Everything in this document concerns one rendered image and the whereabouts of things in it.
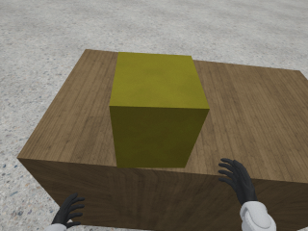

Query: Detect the carton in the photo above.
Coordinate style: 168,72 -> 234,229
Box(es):
109,51 -> 210,168

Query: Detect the robot left hand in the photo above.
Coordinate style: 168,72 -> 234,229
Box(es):
51,192 -> 85,229

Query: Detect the right robot forearm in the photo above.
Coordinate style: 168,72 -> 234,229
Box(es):
240,201 -> 276,231

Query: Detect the robot right hand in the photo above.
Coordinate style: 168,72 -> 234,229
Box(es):
218,158 -> 258,206

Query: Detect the pedestal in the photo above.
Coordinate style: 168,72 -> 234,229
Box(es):
16,49 -> 308,231

